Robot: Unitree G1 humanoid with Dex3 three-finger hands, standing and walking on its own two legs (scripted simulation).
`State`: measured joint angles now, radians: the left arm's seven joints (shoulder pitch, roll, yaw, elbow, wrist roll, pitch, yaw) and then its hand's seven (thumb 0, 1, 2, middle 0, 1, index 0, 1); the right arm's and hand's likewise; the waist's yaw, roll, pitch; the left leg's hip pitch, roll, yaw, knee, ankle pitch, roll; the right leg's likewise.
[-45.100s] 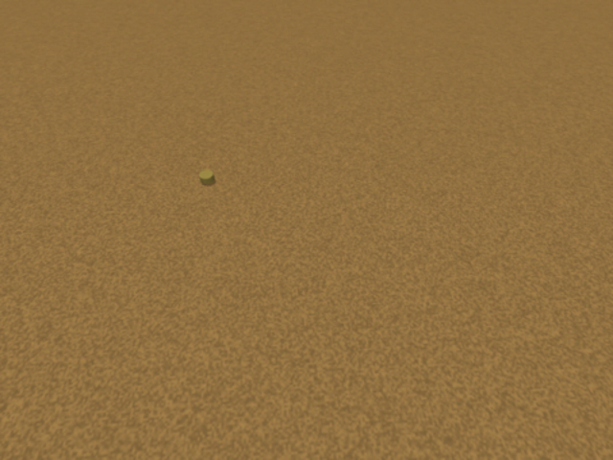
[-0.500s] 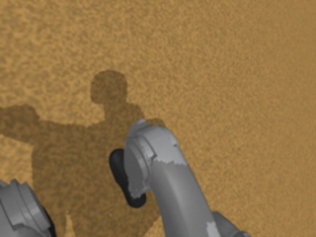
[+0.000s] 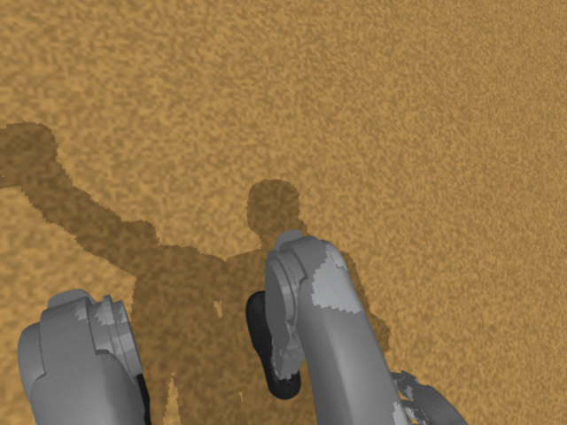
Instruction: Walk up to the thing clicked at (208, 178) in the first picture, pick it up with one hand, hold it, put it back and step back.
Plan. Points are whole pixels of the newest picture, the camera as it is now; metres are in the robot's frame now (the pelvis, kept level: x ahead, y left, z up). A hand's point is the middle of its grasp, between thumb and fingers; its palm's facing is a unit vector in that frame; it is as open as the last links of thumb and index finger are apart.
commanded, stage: settle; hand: left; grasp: from above
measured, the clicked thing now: out of the picture +0.50 +0.36 -0.22
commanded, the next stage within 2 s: lift in 0.18 s
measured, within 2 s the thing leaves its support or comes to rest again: neither
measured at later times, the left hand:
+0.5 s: hand out of the picture +0.47 +0.34 -0.13, palm faces -0.44 -0.13 -0.89, open 8.0 cm
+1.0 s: hand out of the picture +0.39 +0.35 +0.02, palm faces -0.43 -0.14 -0.89, open 7.9 cm
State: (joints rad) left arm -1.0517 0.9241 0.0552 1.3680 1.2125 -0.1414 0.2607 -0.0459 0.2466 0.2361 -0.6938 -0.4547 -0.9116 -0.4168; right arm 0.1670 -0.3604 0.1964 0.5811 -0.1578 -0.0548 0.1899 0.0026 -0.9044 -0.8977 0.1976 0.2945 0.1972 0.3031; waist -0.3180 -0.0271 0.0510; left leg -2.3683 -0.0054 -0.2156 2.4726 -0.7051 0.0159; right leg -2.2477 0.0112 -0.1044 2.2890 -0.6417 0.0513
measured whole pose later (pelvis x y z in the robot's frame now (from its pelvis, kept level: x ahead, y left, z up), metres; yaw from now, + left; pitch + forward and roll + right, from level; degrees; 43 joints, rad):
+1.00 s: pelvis -0.01 +0.00 +0.11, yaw +8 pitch +35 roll -8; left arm -0.67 0.68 0.01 0.82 1.02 -0.14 0.00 0.00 0.28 0.24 -0.61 -0.54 -0.86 -0.51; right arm 0.15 -0.29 0.01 0.60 -0.02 0.10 0.04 0.01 -0.91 -0.90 0.20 0.30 0.20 0.30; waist -0.13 0.06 -0.15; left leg -2.04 0.00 -0.09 2.07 -0.64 0.02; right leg -1.98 -0.03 -0.02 1.98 -0.61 0.07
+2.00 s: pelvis +0.05 -0.01 +0.40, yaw +11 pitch +11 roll -1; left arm -0.37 0.39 -0.18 0.85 0.97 0.03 0.14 0.00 0.27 0.24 -0.61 -0.56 -0.87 -0.52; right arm 0.25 -0.25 -0.04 0.75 0.04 -0.01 -0.06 0.01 -0.90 -0.90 0.20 0.30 0.20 0.30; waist -0.06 0.05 -0.09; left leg -0.73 0.05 0.00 0.94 -0.41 -0.01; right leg -0.73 -0.01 0.01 0.89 -0.37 0.03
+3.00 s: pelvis +0.08 -0.01 +0.44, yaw +10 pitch +3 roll +0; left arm -0.27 0.39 -0.22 0.67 0.97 0.02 -0.01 0.00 0.25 0.27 -0.62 -0.54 -0.87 -0.52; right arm 0.20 -0.26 -0.04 0.69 0.06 0.07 -0.05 0.01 -0.90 -0.89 0.20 0.29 0.20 0.30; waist 0.00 0.06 -0.04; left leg -0.35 0.04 0.03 0.59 -0.29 -0.02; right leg -0.38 -0.02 0.03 0.59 -0.27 0.03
